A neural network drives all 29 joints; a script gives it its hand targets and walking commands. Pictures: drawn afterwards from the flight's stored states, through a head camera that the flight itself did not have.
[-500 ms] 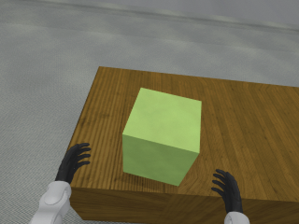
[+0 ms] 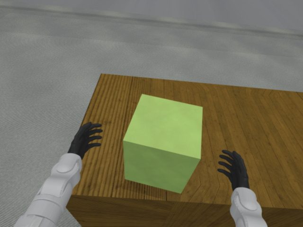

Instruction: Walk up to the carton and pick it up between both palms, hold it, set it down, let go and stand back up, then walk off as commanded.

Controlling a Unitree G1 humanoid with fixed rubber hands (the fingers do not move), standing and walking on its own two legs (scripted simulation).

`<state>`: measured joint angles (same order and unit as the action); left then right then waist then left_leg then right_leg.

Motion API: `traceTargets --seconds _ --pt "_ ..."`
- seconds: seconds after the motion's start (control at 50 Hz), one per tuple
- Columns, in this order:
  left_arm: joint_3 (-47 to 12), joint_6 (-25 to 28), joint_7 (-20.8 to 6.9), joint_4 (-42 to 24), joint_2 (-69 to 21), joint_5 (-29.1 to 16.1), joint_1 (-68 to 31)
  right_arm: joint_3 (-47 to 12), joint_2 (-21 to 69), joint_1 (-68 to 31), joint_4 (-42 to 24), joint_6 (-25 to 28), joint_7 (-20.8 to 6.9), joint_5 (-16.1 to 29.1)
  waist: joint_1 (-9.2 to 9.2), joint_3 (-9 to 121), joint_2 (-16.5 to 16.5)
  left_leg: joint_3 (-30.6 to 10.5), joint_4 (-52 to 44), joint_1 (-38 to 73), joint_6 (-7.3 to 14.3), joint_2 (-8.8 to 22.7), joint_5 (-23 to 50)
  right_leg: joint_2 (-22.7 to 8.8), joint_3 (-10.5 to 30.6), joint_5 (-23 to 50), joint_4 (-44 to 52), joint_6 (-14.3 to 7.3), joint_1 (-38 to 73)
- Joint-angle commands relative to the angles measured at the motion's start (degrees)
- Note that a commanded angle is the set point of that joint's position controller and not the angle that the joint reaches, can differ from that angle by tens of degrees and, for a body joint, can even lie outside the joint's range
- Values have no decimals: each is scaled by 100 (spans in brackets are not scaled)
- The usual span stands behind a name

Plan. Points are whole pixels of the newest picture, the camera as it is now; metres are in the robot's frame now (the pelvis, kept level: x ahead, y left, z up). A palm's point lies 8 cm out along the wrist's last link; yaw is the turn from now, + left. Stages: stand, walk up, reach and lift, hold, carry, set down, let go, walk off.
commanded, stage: reach and lift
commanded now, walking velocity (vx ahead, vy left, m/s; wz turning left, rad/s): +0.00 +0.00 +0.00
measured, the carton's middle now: (161, 144) +0.41 -0.04 -0.07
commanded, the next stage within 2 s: none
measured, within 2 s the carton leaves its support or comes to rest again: neither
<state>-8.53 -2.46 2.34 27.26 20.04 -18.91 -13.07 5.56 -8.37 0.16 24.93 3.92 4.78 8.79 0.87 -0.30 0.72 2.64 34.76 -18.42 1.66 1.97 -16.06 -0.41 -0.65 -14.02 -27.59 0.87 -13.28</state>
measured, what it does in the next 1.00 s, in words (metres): stands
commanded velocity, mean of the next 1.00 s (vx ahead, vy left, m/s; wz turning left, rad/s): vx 0.00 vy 0.00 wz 0.00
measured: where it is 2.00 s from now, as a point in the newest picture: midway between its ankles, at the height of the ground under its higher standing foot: outside the picture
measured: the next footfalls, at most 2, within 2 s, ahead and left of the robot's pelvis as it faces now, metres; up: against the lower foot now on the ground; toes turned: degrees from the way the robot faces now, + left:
none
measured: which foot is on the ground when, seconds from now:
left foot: down 0.00-1.00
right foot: down 0.00-1.00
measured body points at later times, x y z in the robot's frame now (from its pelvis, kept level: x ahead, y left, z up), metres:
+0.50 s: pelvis +0.00 -0.01 +0.00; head +0.00 +0.02 +0.45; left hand +0.39 +0.18 +0.10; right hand +0.32 -0.24 +0.07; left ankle +0.03 +0.09 -0.73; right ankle +0.01 -0.16 -0.73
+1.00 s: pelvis +0.01 -0.01 +0.01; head +0.03 +0.01 +0.45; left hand +0.45 +0.16 +0.15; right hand +0.39 -0.24 +0.10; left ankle +0.03 +0.09 -0.73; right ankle +0.01 -0.16 -0.73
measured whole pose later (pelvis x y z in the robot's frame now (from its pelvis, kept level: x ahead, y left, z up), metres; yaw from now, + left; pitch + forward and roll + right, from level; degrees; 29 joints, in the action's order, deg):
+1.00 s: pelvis +0.01 -0.01 +0.01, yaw +0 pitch +2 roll -2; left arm -6.5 -15.6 0.4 43.1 20.0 -15.5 -47.2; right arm 5.7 -12.8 -31.3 35.9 -10.8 7.6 10.7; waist 3.5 0.2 0.7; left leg 2.6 30.6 -18.2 1.3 1.9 -14.2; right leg -0.4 -0.7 -12.3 -24.0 1.7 -13.3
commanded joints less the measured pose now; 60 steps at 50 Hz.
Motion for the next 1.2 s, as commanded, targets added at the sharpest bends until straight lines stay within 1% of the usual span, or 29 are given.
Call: traceTargets --seconds 0.0,0.04,0.06,0.08,0.14,0.2,0.22,0.26,0.36,0.42,0.5,0.52,0.58,0.62,0.64,0.7,0.74,0.82,0.84,0.86,0.9,0.92,0.94,0.96,1.0,1.06,1.08,1.14,1.18 --pt "812 -47 -15 -1903 1043 108 -2217 447 -1075 -2449 -1938 1 141 638 422 1988 -669 -446 -1134 1884 -508 -67 1767 239 22 1414 551 -110 268" --pt "871 -207 -29 -1853 1015 141 -2373 462 -1195 -2557 -1936 -80 164 691 445 2047 -657 -413 -1125 1964 -519 -92 1994 274 -5 1576 554 -98 282" --pt "926 -279 -44 -1835 1001 151 -2390 407 -1169 -2638 -2003 -112 169 694 369 2125 -607 -378 -1104 1998 -500 -101 2237 281 -11 1726 543 -91 323" --pt "954 -340 -66 -1814 1011 157 -2548 413 -1201 -2713 -1974 -159 182 716 416 2123 -633 -355 -1097 1999 -496 -132 2276 292 -19 1763 570 -86 315" --pt "1102 -516 -105 -1864 1012 243 -2742 401 -1296 -2858 -1936 -280 207 787 428 2196 -621 -333 -1081 2116 -506 -145 2537 306 -17 1983 600 -49 352" --pt "1079 -634 -123 -1928 1021 178 -3125 487 -1344 -3159 -1953 -396 230 744 526 2446 -629 -337 -1067 2143 -506 -148 2564 316 -56 2027 610 -50 296" --pt "1115 -661 -127 -1941 1065 154 -3188 465 -1332 -3263 -2078 -429 247 759 499 2530 -543 -343 -1069 2149 -476 -146 2556 317 -39 2050 625 -41 349" --pt "1120 -715 -134 -1824 1091 95 -3476 494 -1325 -3562 -2014 -519 256 753 526 2526 -478 -316 -1093 2037 -437 -150 2315 312 -44 1939 614 -32 295" --pt "1109 -839 -137 -1583 1101 127 -4007 502 -1306 -4037 -1788 -720 281 731 548 2630 -477 -308 -1103 1981 -391 -138 2159 293 -24 1893 631 -35 214" --pt "1150 -932 -163 -1105 1152 174 -4313 591 -1327 -4397 -1570 -856 300 657 559 2522 -361 -275 -1168 1769 -319 -146 1859 268 -38 1831 600 -7 232" --pt "1119 -1111 -193 -462 1112 263 -4749 636 -1412 -4923 -1094 -1035 332 575 610 2411 -382 -285 -1221 1616 -290 -155 1644 255 -66 1701 625 -28 183" --pt "1148 -1150 -193 -304 1096 297 -4800 608 -1407 -4985 -966 -1083 328 567 568 2344 -350 -282 -1218 1539 -274 -140 1484 248 -41 1557 629 -38 157" --pt "1107 -1290 -233 293 1086 394 -5094 653 -1446 -5273 -510 -1245 325 488 671 2162 -308 -304 -1267 1394 -228 -139 1141 224 -59 1389 648 -51 52" --pt "1058 -1332 -251 527 1036 430 -5257 610 -1437 -5450 -301 -1313 331 436 690 2149 -301 -309 -1260 1358 -223 -135 1143 218 -85 1436 654 -60 52" --pt "1034 -1313 -261 689 1035 436 -5383 633 -1448 -5571 -216 -1310 332 426 709 2218 -288 -303 -1251 1330 -225 -140 1084 216 -92 1384 663 -66 50" --pt "975 -1197 -251 716 1041 430 -5691 653 -1475 -5822 -152 -1256 352 382 742 2553 -248 -285 -1146 1449 -248 -135 1392 246 -140 1688 615 -61 118" --pt "1032 -1153 -227 768 1099 462 -5909 656 -1514 -6035 -93 -1193 354 424 710 2783 -298 -283 -1061 1540 -290 -141 1792 281 -171 2018 577 -68 173" --pt "1015 -1090 -215 844 1124 464 -6194 654 -1610 -6282 108 -1120 363 451 758 3066 -341 -318 -912 1680 -375 -140 2302 306 -201 2452 541 -45 148" --pt "1009 -1068 -205 877 1156 445 -6315 663 -1640 -6402 64 -1102 363 469 777 3159 -323 -328 -893 1671 -382 -137 2336 317 -211 2462 541 -44 141" --pt "1000 -1049 -212 978 1169 398 -6350 593 -1600 -6443 104 -1102 361 522 736 3182 -285 -302 -883 1617 -369 -150 2345 302 -196 2516 544 -32 150" --pt "969 -992 -196 1098 1171 349 -6513 622 -1631 -6611 169 -1058 357 501 782 3361 -285 -320 -839 1611 -386 -154 2462 306 -217 2644 522 -28 136" --pt "929 -958 -207 1276 1152 299 -6571 552 -1559 -6682 247 -1063 356 542 751 3340 -218 -303 -841 1518 -363 -159 2418 288 -207 2670 514 -19 119" --pt "928 -924 -204 1278 1206 311 -6607 565 -1615 -6686 274 -1051 355 538 799 3434 -246 -328 -804 1537 -388 -154 2489 305 -206 2701 487 -17 103" --pt "937 -909 -215 1531 1183 324 -6593 542 -1575 -6700 452 -1050 356 522 769 3354 -193 -312 -803 1478 -370 -160 2457 292 -192 2705 492 -23 102" --pt "870 -831 -230 1726 1070 401 -6500 541 -1534 -6579 731 -998 356 495 826 3260 -275 -331 -785 1474 -401 -145 2447 300 -205 2690 497 -28 1" --pt "875 -657 -304 2295 928 497 -6295 406 -1376 -6361 1179 -874 375 452 795 3106 -228 -338 -734 1468 -394 -158 2502 282 -193 2684 495 -23 -66" --pt "843 -566 -329 2358 839 524 -6169 381 -1347 -6237 1289 -801 387 444 804 3093 -267 -351 -704 1519 -411 -151 2588 290 -215 2722 481 -31 -73" --pt "743 -147 -388 2908 607 543 -6089 264 -1099 -6143 1661 -533 377 354 780 2990 -300 -345 -647 1407 -400 -145 2453 263 -226 2371 486 -61 -310" --pt "746 164 -405 3172 555 521 -6032 193 -997 -6128 1712 -304 383 343 723 3037 -199 -336 -557 1212 -386 -151 2366 258 -224 2324 398 -73 -366"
